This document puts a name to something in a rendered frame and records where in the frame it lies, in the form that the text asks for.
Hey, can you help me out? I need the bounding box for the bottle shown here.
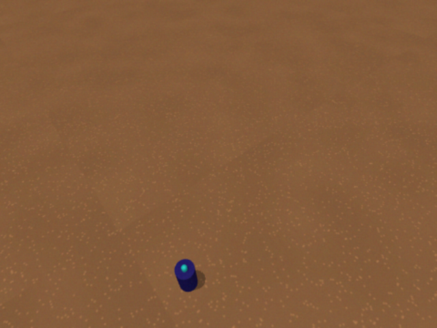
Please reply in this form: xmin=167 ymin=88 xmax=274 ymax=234
xmin=174 ymin=259 xmax=198 ymax=292

